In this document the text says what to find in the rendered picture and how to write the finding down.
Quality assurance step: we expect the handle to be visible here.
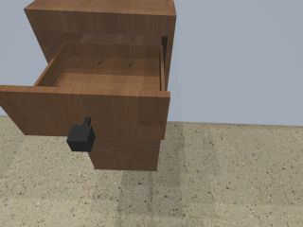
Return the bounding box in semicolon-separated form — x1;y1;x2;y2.
66;117;96;152

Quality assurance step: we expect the drawer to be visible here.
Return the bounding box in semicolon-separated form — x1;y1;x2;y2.
0;41;170;140

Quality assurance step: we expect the cabinet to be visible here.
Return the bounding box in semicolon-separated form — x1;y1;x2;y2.
24;0;177;171

